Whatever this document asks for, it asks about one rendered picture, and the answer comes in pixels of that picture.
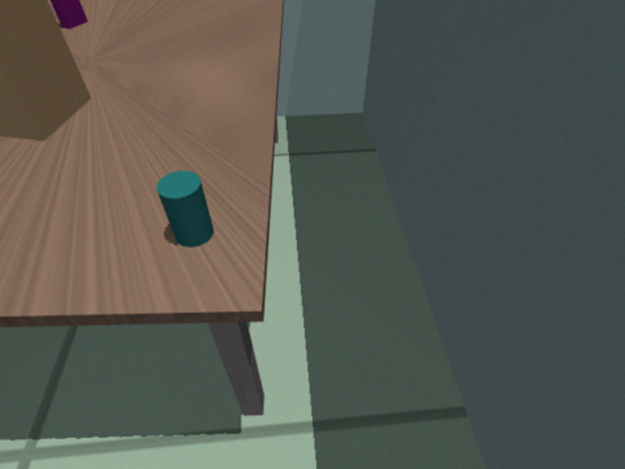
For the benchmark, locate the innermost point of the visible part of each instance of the table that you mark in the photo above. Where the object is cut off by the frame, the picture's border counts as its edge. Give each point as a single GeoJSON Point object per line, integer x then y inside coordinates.
{"type": "Point", "coordinates": [176, 85]}

